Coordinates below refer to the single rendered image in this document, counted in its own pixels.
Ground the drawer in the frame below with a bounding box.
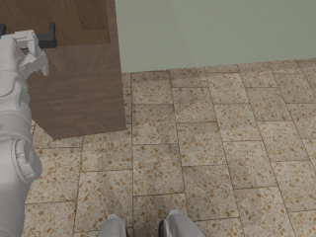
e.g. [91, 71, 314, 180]
[0, 0, 111, 46]

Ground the robot left thigh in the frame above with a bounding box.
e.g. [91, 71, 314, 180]
[96, 218, 126, 237]

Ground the robot right shin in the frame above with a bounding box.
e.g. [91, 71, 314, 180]
[164, 209, 179, 237]

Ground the left robot hand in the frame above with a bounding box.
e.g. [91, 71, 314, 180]
[0, 30, 49, 82]

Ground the handle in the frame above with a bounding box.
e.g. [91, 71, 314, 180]
[0, 23, 57, 50]

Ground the left robot forearm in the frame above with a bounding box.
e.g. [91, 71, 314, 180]
[0, 71, 33, 145]

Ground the cabinet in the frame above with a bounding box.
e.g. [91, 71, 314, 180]
[22, 0, 126, 140]

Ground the robot left upper arm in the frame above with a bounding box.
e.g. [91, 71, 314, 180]
[0, 138, 42, 237]

